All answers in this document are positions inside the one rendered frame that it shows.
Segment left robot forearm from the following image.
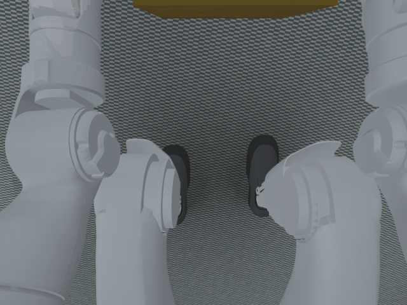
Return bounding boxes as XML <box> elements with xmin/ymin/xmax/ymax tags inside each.
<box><xmin>5</xmin><ymin>0</ymin><xmax>106</xmax><ymax>165</ymax></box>

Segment robot right upper arm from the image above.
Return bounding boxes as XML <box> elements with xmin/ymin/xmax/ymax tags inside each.
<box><xmin>353</xmin><ymin>104</ymin><xmax>407</xmax><ymax>263</ymax></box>

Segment right robot forearm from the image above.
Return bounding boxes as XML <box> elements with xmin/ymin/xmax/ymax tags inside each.
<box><xmin>360</xmin><ymin>0</ymin><xmax>407</xmax><ymax>108</ymax></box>

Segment carton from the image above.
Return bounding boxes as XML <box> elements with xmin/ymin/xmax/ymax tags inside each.
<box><xmin>133</xmin><ymin>0</ymin><xmax>338</xmax><ymax>18</ymax></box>

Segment left robot thigh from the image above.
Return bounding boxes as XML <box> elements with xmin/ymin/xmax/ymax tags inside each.
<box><xmin>95</xmin><ymin>153</ymin><xmax>181</xmax><ymax>305</ymax></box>

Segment right robot shin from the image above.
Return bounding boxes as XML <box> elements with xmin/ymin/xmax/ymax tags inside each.
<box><xmin>256</xmin><ymin>140</ymin><xmax>382</xmax><ymax>227</ymax></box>

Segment robot left upper arm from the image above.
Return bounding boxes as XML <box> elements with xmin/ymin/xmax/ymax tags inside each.
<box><xmin>0</xmin><ymin>107</ymin><xmax>120</xmax><ymax>305</ymax></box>

